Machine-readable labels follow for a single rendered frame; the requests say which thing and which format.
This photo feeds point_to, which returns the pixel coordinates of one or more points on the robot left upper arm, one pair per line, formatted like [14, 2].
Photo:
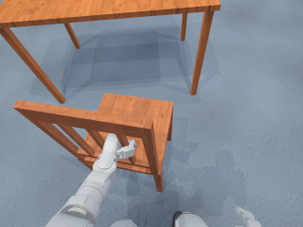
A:
[64, 220]

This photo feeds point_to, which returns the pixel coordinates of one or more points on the right robot thigh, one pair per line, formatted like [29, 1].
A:
[189, 220]

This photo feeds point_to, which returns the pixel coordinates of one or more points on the left robot hand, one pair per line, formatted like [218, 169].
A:
[112, 145]

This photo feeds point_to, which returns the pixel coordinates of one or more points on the robot right foot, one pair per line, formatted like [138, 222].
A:
[175, 216]

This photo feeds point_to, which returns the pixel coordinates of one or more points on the chair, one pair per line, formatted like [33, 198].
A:
[147, 121]

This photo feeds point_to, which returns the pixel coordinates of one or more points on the table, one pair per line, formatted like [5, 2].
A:
[18, 13]

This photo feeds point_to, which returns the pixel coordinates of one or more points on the right robot hand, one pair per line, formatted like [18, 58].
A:
[247, 218]

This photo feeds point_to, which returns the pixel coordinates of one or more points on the left robot forearm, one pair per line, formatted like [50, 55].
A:
[92, 193]

